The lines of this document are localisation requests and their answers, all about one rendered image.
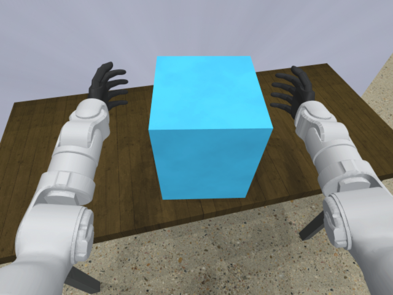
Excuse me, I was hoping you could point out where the carton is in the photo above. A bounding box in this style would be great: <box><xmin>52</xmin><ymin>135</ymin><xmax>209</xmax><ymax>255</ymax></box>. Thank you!
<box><xmin>149</xmin><ymin>56</ymin><xmax>273</xmax><ymax>200</ymax></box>

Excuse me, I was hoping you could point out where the left robot hand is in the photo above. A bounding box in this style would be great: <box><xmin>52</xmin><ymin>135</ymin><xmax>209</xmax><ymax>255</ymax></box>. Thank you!
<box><xmin>87</xmin><ymin>61</ymin><xmax>128</xmax><ymax>111</ymax></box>

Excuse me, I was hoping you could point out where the robot right forearm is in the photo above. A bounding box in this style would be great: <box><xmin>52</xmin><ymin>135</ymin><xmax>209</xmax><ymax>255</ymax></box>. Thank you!
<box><xmin>294</xmin><ymin>101</ymin><xmax>393</xmax><ymax>199</ymax></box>

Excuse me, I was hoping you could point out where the robot left forearm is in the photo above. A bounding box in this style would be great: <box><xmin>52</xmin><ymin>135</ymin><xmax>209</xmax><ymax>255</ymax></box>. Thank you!
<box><xmin>15</xmin><ymin>98</ymin><xmax>110</xmax><ymax>257</ymax></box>

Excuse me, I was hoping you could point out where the table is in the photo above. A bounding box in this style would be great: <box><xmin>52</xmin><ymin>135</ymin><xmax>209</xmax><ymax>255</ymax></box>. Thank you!
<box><xmin>0</xmin><ymin>63</ymin><xmax>393</xmax><ymax>294</ymax></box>

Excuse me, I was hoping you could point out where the left robot upper arm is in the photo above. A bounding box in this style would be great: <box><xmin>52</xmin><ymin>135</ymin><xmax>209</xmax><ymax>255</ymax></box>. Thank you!
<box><xmin>0</xmin><ymin>203</ymin><xmax>94</xmax><ymax>295</ymax></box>

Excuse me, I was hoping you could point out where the right robot hand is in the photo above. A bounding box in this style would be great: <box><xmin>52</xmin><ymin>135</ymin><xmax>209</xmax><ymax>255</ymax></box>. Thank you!
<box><xmin>270</xmin><ymin>66</ymin><xmax>315</xmax><ymax>120</ymax></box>

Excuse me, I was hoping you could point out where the right robot upper arm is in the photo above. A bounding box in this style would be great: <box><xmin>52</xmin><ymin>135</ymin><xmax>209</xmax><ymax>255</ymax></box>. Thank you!
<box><xmin>323</xmin><ymin>187</ymin><xmax>393</xmax><ymax>295</ymax></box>

